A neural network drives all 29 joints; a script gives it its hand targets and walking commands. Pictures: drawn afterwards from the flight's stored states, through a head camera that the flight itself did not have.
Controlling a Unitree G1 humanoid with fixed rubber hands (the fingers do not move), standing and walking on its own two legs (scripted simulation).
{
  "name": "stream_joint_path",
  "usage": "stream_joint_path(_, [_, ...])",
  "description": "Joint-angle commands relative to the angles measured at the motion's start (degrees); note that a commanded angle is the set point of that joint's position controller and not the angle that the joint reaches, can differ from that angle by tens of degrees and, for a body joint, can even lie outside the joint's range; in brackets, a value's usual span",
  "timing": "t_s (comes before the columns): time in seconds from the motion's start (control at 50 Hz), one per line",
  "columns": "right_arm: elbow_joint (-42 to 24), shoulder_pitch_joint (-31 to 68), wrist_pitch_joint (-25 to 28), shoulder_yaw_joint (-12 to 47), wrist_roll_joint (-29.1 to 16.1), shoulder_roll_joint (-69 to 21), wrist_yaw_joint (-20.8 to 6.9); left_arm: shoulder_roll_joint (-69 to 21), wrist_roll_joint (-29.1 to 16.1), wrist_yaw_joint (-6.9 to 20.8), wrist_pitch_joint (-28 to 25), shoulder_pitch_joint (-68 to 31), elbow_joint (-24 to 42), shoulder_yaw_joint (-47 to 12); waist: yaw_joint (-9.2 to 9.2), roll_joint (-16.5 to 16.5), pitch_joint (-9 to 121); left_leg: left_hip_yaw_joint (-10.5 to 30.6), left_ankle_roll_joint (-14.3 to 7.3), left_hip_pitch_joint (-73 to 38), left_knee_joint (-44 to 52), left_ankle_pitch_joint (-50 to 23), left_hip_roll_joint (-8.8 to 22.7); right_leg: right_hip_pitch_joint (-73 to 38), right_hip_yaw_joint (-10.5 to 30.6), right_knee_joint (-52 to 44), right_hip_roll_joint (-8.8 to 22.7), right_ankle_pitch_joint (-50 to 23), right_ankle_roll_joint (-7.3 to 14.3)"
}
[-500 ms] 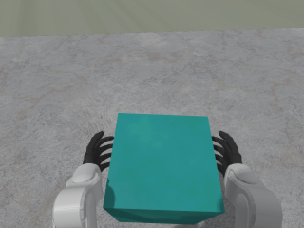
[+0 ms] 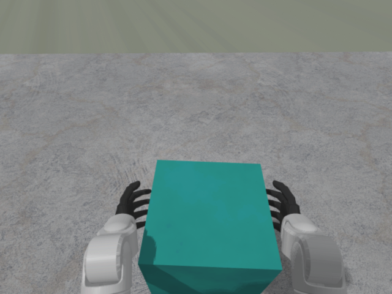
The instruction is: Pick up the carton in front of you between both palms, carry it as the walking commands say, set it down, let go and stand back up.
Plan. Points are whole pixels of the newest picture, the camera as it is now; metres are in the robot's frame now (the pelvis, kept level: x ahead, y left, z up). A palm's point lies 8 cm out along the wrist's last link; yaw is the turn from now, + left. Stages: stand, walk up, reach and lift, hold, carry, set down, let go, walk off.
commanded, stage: carry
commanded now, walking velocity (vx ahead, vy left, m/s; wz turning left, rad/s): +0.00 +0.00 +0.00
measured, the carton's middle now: (205, 235) +0.26 +0.00 -0.01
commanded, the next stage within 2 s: hold in 1.54 s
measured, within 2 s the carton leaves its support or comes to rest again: neither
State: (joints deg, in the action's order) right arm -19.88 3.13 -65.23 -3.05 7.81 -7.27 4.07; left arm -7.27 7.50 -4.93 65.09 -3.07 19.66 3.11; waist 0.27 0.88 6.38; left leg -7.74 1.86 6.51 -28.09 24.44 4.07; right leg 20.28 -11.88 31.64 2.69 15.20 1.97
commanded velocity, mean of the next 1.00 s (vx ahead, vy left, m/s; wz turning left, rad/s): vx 0.00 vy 0.00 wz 0.00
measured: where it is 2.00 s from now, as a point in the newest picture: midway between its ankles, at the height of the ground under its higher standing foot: outside the picture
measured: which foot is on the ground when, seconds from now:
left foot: down 0.00-1.00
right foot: down 0.00-1.00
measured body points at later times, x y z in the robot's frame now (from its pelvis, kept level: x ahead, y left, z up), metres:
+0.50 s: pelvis -0.04 +0.01 +0.00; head -0.05 +0.01 +0.45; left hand +0.25 +0.16 +0.02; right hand +0.25 -0.14 +0.02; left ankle -0.12 +0.11 -0.73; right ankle +0.01 -0.10 -0.73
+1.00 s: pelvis -0.06 +0.02 +0.00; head -0.07 +0.02 +0.45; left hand +0.23 +0.17 +0.03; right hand +0.23 -0.13 +0.03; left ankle -0.12 +0.11 -0.73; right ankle +0.01 -0.10 -0.73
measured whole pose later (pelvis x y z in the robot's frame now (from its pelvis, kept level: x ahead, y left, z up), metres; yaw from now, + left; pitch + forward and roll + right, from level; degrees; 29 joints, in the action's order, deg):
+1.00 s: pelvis -0.06 +0.02 +0.00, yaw +0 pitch +2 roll +0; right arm 6.9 10.6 -42.3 -8.2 13.0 -7.9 2.2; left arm -7.8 12.9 -2.3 42.1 -10.5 -7.3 8.4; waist 0.0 0.4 3.9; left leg -9.3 -1.2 10.5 -31.0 22.0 2.1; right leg 22.2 -10.8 29.3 5.0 8.3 1.0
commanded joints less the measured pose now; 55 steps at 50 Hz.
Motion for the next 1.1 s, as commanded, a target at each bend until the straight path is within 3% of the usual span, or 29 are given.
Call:
stream_joint_path(0.0, [-1.77, 21.68, 3.99, 36.67, -17.23, -47.62, -11.04, -47.96, -17.77, 12.3, -3.79, -22.83, 1.97, -37.21, -0.38, 1.15, 13.36, 2.41, -0.45, -1.3, 0.12, -40.5, 5.97, -11.52, 5.82, 1.28, 6.32, -33.81, 0.6])
stream_joint_path(0.16, [5.2, 22.53, 11.82, 32.67, -13.38, -44.32, -11.55, -44.2, -13.74, 12.88, -11.5, -23.09, -5.31, -32.66, -0.41, 0.12, 11.78, 2.03, -1.34, 1.03, 0.92, -31.73, 5.53, -11.54, 5.94, 0.19, 6.74, -29.34, 0.55])
stream_joint_path(0.3, [15.93, 25.78, 19.76, 26.56, -9.31, -42.83, -12.12, -42.19, -9.16, 13.34, -19.81, -26.33, -15.65, -26.29, -0.38, -0.23, 9.9, 2.67, -2.02, 3.0, 2.99, -22.66, 5.14, -11.08, 6.54, -2.19, 6.89, -23.58, 0.24])
stream_joint_path(0.38, [22.82, 29.19, 25.13, 23.27, -7.17, -43.86, -13.07, -43.38, -7.13, 14.26, -25.19, -29.85, -22.49, -23.12, -0.28, -0.33, 9.42, 3.08, -2.41, 3.96, 4.05, -18.49, 4.95, -10.87, 6.87, -3.4, 6.83, -20.11, 0.06])
stream_joint_path(0.48, [26.55, 33.22, 29.34, 24.27, -7.28, -49.26, -14.69, -48.86, -7.39, 15.94, -29.46, -34.14, -26.09, -24.34, -0.26, -0.51, 10.44, 3.48, -2.84, 4.34, 4.22, -16.07, 4.78, -11.06, 7.12, -4.13, 6.87, -18.39, 0.03])
stream_joint_path(0.6, [23.36, 31.7, 27.15, 28.48, -9.61, -52.88, -15.31, -52.38, -9.72, 16.57, -27.3, -32.8, -22.75, -28.45, -0.38, -0.56, 12.55, 3.62, -3.1, 4.01, 2.91, -17.91, 4.82, -11.17, 6.99, -3.76, 7.16, -20.22, 0.22])
stream_joint_path(0.7, [23.45, 29.66, 25.12, 26.88, -8.74, -51.23, -15.18, -50.68, -8.87, 16.45, -25.24, -30.71, -22.83, -26.86, -0.36, -0.54, 11.98, 3.66, -3.23, 5.0, 2.75, -18.06, 4.9, -10.4, 6.87, -3.58, 7.32, -20.31, 0.16])
stream_joint_path(1.08, [23.66, 31.23, 25.04, 26.89, -9.11, -52.31, -15.47, -51.56, -9.39, 16.73, -25.19, -32.67, -22.79, -26.99, -0.34, -0.52, 11.45, 3.93, -3.84, 6.46, 3.18, -17.03, 4.9, -9.72, 6.81, -3.93, 7.21, -18.06, -0.31])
